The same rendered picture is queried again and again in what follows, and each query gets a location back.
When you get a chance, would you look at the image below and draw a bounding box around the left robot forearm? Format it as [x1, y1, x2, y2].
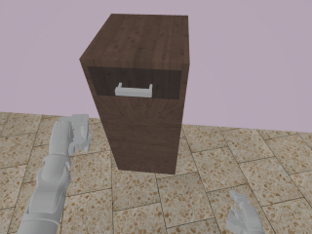
[17, 154, 71, 234]

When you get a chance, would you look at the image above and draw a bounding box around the handle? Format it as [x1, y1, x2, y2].
[114, 82, 153, 98]

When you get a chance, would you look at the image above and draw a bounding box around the drawer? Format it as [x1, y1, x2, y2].
[89, 66, 182, 100]

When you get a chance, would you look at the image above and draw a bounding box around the robot right hand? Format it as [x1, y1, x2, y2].
[225, 190, 264, 234]

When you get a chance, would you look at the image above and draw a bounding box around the robot left hand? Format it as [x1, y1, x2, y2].
[48, 114, 93, 158]

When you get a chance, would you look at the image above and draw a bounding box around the cabinet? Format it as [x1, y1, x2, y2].
[79, 14, 190, 175]

